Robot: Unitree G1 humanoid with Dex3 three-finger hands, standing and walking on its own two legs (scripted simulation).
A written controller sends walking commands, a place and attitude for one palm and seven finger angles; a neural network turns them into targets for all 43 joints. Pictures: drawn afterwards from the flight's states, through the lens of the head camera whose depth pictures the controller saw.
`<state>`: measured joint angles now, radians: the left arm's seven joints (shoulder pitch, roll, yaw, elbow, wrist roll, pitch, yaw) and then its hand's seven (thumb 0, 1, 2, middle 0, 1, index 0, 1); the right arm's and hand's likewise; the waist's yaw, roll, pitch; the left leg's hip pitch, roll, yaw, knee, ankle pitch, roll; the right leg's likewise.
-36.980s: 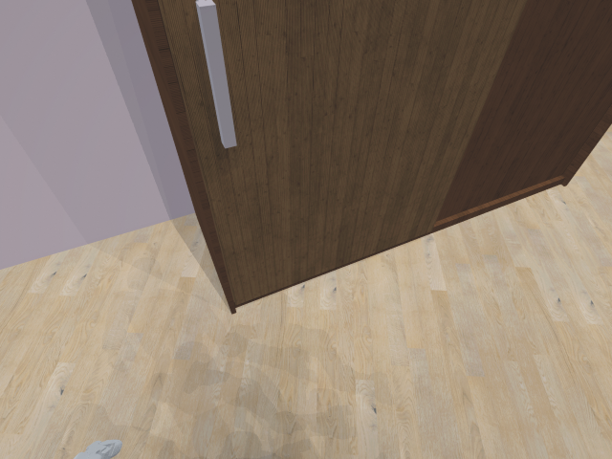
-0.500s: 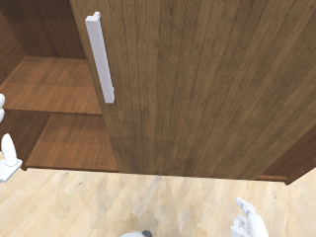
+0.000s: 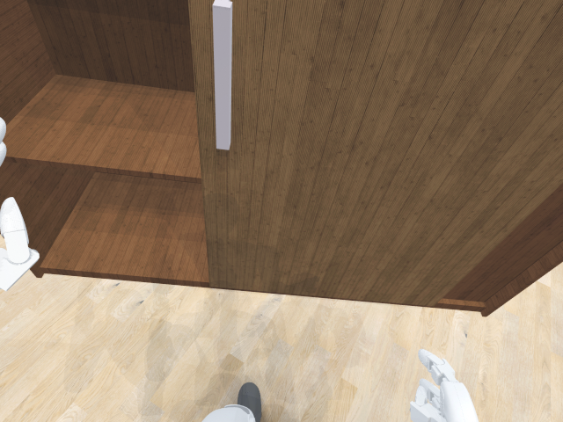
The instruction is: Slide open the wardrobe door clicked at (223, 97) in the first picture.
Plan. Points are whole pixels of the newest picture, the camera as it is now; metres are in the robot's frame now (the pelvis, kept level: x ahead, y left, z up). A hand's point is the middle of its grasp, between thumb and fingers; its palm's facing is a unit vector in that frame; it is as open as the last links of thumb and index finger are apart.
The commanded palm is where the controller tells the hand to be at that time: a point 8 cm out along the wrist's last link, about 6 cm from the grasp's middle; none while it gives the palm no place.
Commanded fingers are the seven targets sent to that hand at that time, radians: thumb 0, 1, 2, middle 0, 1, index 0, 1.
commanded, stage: stop stepping back and stand still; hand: left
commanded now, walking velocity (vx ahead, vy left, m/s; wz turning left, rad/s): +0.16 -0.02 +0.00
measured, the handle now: (224, 80) +0.64 +0.17 +0.15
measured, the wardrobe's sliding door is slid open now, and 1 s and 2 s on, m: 0.62 0.62 0.62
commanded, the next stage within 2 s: let the arm hang, fingers relaxed in 1.36 s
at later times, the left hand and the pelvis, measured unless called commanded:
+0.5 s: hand out of the picture +0.13 +0.31 +0.20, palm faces +0.26 -0.82 -0.51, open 7.4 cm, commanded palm +0.08 +0.36 +0.19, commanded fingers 0.00 0.90 0.90 -0.20 -0.30 -0.20 -0.30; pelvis -0.09 +0.08 +0.02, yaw -6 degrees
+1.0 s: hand out of the picture +0.16 +0.34 +0.19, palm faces +0.30 -0.78 -0.54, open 7.4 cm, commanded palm +0.10 +0.39 +0.19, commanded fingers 0.00 0.90 0.90 -0.20 -0.30 -0.20 -0.30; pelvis -0.07 +0.11 +0.00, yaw -7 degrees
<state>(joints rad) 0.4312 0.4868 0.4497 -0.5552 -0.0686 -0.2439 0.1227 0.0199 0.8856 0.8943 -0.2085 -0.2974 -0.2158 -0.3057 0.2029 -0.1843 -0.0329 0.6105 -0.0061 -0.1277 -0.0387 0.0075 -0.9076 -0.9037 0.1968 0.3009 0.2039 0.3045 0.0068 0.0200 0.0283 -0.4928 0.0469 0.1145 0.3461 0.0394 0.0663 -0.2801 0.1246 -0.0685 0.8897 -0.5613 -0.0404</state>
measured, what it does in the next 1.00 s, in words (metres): steps to the left: right foot, then left foot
